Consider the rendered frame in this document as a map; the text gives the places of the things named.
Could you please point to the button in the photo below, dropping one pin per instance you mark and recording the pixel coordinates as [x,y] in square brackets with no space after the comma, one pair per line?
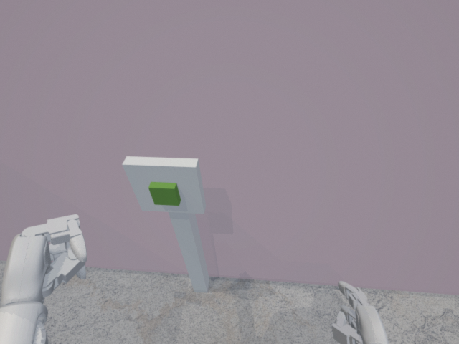
[165,193]

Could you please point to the panel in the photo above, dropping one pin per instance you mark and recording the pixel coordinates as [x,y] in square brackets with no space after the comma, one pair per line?
[185,172]

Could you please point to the left robot hand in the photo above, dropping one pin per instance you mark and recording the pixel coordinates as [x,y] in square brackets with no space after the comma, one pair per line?
[30,257]

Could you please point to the robot left forearm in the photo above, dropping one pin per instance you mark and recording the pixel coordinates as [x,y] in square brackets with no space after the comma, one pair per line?
[23,323]

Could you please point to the right robot hand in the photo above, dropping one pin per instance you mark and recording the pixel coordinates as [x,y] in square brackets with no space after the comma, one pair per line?
[366,324]

